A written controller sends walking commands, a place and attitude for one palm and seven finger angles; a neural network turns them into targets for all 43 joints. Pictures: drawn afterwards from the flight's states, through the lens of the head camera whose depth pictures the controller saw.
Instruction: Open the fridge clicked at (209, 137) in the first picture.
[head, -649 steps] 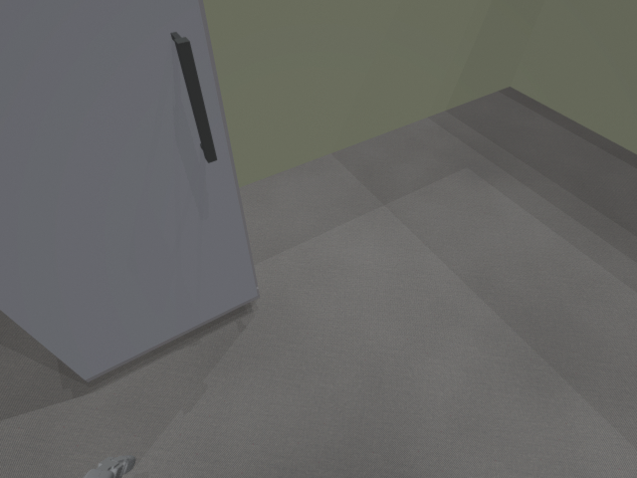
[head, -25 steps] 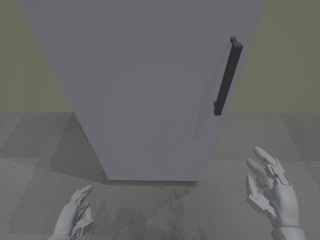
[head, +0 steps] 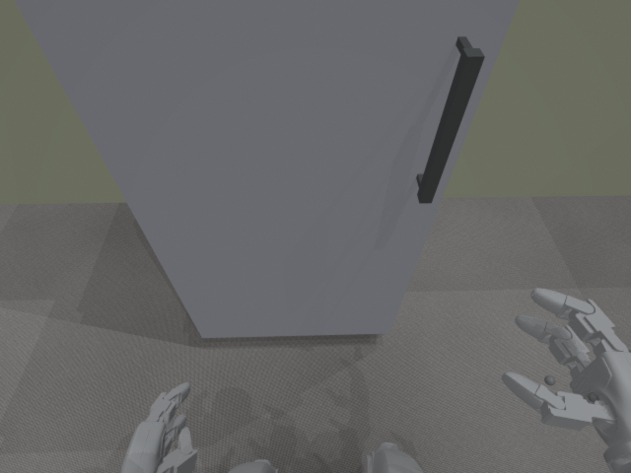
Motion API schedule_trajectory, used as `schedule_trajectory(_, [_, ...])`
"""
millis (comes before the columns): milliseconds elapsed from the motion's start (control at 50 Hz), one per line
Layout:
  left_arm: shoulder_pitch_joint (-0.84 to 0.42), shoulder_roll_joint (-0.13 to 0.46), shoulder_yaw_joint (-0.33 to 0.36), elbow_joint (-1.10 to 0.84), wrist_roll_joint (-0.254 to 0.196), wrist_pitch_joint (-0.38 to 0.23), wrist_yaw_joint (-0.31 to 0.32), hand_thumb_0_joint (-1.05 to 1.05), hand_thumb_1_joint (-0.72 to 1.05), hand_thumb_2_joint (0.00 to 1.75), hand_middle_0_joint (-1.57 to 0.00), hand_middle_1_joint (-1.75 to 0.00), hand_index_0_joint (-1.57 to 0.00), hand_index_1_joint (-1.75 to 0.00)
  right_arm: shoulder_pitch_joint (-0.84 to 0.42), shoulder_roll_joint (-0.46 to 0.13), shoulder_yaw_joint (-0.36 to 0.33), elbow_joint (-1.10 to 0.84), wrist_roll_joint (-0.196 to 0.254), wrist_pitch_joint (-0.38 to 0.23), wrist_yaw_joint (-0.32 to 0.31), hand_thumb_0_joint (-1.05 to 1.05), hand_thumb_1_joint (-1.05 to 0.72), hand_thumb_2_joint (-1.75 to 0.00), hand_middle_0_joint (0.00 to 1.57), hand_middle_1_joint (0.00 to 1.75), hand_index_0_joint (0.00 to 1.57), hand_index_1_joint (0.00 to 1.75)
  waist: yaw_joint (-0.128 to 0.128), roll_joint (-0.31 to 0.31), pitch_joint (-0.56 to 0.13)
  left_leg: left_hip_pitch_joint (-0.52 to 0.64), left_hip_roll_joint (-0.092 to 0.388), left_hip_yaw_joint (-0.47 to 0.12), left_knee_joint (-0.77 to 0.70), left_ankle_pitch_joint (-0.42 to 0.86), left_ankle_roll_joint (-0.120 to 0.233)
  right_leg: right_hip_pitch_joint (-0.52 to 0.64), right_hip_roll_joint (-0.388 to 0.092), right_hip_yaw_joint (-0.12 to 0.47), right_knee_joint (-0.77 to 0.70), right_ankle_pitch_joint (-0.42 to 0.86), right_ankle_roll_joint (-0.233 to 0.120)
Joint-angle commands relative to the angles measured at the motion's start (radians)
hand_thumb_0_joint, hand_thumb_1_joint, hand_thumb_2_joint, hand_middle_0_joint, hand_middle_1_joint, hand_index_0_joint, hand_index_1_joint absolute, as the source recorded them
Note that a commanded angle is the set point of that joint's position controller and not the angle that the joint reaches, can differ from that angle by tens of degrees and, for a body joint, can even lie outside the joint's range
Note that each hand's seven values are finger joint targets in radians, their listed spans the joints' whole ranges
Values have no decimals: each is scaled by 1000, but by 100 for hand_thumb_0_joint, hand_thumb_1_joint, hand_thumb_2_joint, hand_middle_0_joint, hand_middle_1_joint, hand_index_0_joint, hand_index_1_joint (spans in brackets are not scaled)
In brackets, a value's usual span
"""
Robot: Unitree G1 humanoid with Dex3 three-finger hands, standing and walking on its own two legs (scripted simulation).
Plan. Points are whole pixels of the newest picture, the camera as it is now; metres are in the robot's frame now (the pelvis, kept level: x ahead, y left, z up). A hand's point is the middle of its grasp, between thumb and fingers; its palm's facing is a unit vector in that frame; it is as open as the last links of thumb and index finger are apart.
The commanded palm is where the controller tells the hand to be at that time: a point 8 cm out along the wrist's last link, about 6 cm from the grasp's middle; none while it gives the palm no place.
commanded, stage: raise the hand to about handle height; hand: right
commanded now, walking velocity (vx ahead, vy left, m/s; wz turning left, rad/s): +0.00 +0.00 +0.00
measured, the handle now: (441, 130) +0.55 -0.14 +0.14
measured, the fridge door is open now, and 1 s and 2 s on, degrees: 0 0 0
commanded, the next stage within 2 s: move the hooked fingers beside the handle in 1.32 s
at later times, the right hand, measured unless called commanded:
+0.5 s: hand (627, 337) +0.26 -0.29 +0.12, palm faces +0.01 +1.00 -0.05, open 13.6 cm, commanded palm +0.23 -0.34 +0.13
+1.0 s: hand out of the picture +0.28 -0.30 +0.16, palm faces +0.00 +1.00 -0.05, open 14.0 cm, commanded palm +0.25 -0.35 +0.17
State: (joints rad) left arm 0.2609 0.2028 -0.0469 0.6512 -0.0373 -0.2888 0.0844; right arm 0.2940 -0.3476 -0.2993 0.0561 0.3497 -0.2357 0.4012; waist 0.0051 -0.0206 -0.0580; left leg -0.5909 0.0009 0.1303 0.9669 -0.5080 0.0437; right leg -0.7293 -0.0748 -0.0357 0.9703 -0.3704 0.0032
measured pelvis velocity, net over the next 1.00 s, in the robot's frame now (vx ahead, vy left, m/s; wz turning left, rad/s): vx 0.01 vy -0.03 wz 0.00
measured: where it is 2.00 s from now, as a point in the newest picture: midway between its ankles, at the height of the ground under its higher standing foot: outside the picture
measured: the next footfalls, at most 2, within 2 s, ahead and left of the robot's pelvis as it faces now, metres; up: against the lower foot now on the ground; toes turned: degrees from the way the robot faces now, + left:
none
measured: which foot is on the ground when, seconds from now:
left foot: down 0.00-1.00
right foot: down 0.00-1.00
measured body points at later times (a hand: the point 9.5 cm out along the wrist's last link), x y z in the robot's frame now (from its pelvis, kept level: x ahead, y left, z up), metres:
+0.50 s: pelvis +0.02 -0.04 +0.03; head +0.03 -0.05 +0.48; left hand +0.21 +0.20 -0.02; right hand +0.25 -0.34 +0.12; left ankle -0.01 +0.09 -0.68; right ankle +0.07 -0.12 -0.68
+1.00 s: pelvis +0.01 -0.03 +0.05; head +0.00 -0.03 +0.50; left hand +0.17 +0.22 -0.02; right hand +0.27 -0.35 +0.16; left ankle -0.01 +0.09 -0.68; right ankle +0.07 -0.12 -0.68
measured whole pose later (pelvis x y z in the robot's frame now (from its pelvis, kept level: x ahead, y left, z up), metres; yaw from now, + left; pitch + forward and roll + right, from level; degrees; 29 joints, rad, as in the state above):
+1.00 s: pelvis +0.01 -0.03 +0.05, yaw +0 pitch -1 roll +1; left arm 0.24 0.28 -0.06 0.65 -0.08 -0.25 0.11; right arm -0.03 -0.46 -0.40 0.28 0.35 -0.06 0.49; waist -0.03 -0.02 0.00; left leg -0.23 0.01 0.10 0.57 -0.32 0.01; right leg -0.36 -0.03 -0.07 0.59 -0.22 -0.03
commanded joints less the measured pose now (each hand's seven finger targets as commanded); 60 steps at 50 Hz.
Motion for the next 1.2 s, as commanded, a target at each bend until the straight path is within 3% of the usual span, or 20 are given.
schedule_trajectory(0, [-82, 180, 88, -162, -2, -84, 12, 0, 90, 90, -20, -30, -20, -30, -19, -148, -133, -168, 45, -94, -7, 0, 3, -50, 27, 90, 27, 90, -27, 40, -170, 76, 29, -196, -258, 267, -86, 196, 54, 76, -135, 168, -10])
schedule_trajectory(40, [-73, 188, 91, -162, -6, -90, 7, 0, 90, 90, -20, -30, -20, -30, -17, -134, -105, -164, 41, -106, 1, 0, 8, -48, 27, 93, 27, 93, -20, 26, -154, 58, 15, -166, -254, 269, -76, 228, 54, 68, -159, 176, -11])
schedule_trajectory(100, [-59, 203, 98, -158, -7, -96, 8, 0, 90, 90, -20, -30, -20, -30, -46, -168, -123, -177, 38, -111, 8, 0, 15, -45, 27, 98, 27, 98, -18, 22, -169, 67, -1, -145, -258, 276, -68, 271, 56, 65, -179, 198, -17])
schedule_trajectory(200, [-56, 211, 97, -155, -6, -96, 13, 0, 90, 90, -20, -30, -20, -30, -107, -218, -158, -247, 35, -110, -4, 0, 27, -40, 28, 105, 28, 105, -29, -68, -221, 110, -19, -95, -254, 348, -44, 378, 54, 64, -228, 271, -19])
schedule_trajectory(220, [-57, 206, 95, -160, -8, -94, 12, 0, 90, 90, -20, -30, -20, -30, -98, -199, -146, -257, 36, -106, -6, 0, 29, -39, 29, 107, 29, 107, -32, -82, -228, 117, -19, -82, -252, 372, -40, 401, 52, 64, -243, 298, -16])
schedule_trajectory(260, [-66, 206, 89, -161, -12, -87, 10, 0, 90, 90, -20, -30, -20, -30, -104, -178, -127, -234, 36, -88, -9, 0, 34, -37, 29, 110, 29, 110, -24, -81, -176, 104, -27, -66, -267, 350, -40, 409, 49, 70, -269, 277, -10])
schedule_trajectory(340, [-77, 210, 79, -166, -16, -67, 15, 0, 90, 90, -20, -30, -20, -30, -174, -202, -136, -198, 32, -41, -2, 0, 43, -33, 29, 115, 29, 115, -27, -85, -149, 125, -30, -58, -300, 318, -35, 425, 46, 77, -313, 243, -6])
schedule_trajectory(440, [-99, 209, 65, -171, -21, -46, 25, 0, 90, 90, -20, -30, -20, -30, -292, -221, -132, -177, 33, 12, 25, 0, 50, -30, 30, 120, 30, 120, -27, -100, -151, 156, -34, -53, -344, 306, -32, 479, 41, 86, -359, 230, -3])
schedule_trajectory(540, [-116, 208, 49, -162, -23, -31, 38, 0, 90, 90, -20, -30, -20, -30, -405, -251, -141, -116, 29, 49, 41, 0, 50, -30, 30, 120, 30, 120, -22, -71, -122, 175, -36, -51, -394, 258, -30, 506, 35, 103, -413, 168, -2])
schedule_trajectory(620, [-132, 207, 41, -161, -24, -28, 44, 0, 90, 90, -20, -30, -20, -30, -480, -300, -165, -112, 21, 66, 49, 0, 50, -30, 30, 120, 30, 120, -35, -110, -152, 216, -31, -57, -426, 262, -24, 549, 37, 104, -445, 174, -3])
schedule_trajectory(720, [-136, 208, 36, -152, -29, -23, 48, 0, 90, 90, -20, -30, -20, -30, -526, -335, -189, -48, 23, 93, 64, 0, 50, -30, 30, 120, 30, 120, -36, -83, -135, 251, -29, -57, -469, 271, -24, 561, 41, 97, -477, 176, -7])
schedule_trajectory(760, [-135, 208, 33, -151, -33, -19, 49, 0, 90, 90, -20, -30, -20, -30, -545, -336, -184, -6, 25, 105, 73, 0, 50, -30, 30, 120, 30, 120, -33, -68, -91, 241, -31, -58, -486, 246, -27, 548, 42, 97, -493, 141, -8])
schedule_trajectory(800, [-136, 215, 36, -147, -35, -19, 50, 0, 90, 90, -20, -30, -20, -30, -574, -375, -209, 15, 26, 112, 78, 0, 50, -30, 30, 120, 30, 120, -36, -68, -101, 262, -27, -71, -502, 242, -25, 550, 46, 86, -493, 140, -13])
schedule_trajectory(840, [-132, 207, 35, -152, -39, -19, 46, 0, 90, 90, -20, -30, -20, -30, -538, -317, -165, 62, 31, 123, 90, 0, 50, -30, 30, 120, 30, 120, -30, -52, -67, 246, -27, -70, -512, 222, -28, 536, 49, 87, -503, 113, -12])
schedule_trajectory(960, [-134, 214, 50, -162, -40, -29, 38, 0, 90, 90, -20, -30, -20, -30, -544, -353, -199, -2, 34, 103, 87, 0, 50, -30, 30, 120, 30, 120, -37, -58, -133, 275, -17, -91, -510, 259, -33, 558, 54, 63, -477, 168, -19])
schedule_trajectory(1000, [-133, 218, 52, -153, -35, -34, 40, 0, 90, 90, -20, -30, -20, -30, -552, -378, -222, -16, 31, 86, 72, 0, 50, -30, 30, 120, 30, 120, -37, -64, -121, 279, -15, -103, -512, 259, -31, 553, 53, 56, -469, 173, -21])
schedule_trajectory(1080, [-130, 213, 54, -148, -35, -39, 44, 0, 90, 90, -20, -30, -20, -30, -557, -363, -220, -33, 24, 66, 55, 0, 50, -30, 30, 120, 30, 120, -34, -94, -116, 276, -18, -97, -514, 277, -35, 571, 57, 49, -477, 186, -20])
schedule_trajectory(1100, [-126, 217, 55, -141, -32, -41, 45, 0, 90, 90, -20, -30, -20, -30, -554, -382, -230, -30, 17, 66, 50, 0, 50, -30, 30, 120, 30, 120, -34, -88, -115, 286, -15, -105, -513, 283, -35, 564, 54, 43, -468, 191, -22])
schedule_trajectory(1140, [-130, 211, 52, -141, -36, -40, 45, 0, 90, 90, -20, -30, -20, -30, -541, -342, -198, 2, 21, 74, 57, 0, 50, -30, 30, 120, 30, 120, -27, -72, -74, 262, -12, -112, -523, 250, -42, 538, 58, 43, -475, 156, -21])
schedule_trajectory(1180, [-128, 215, 54, -141, -38, -39, 46, 0, 90, 90, -20, -30, -20, -30, -535, -342, -198, 24, 24, 80, 63, 0, 50, -30, 30, 120, 30, 120, -28, -51, -70, 259, -13, -109, -524, 246, -44, 534, 58, 45, -474, 148, -21])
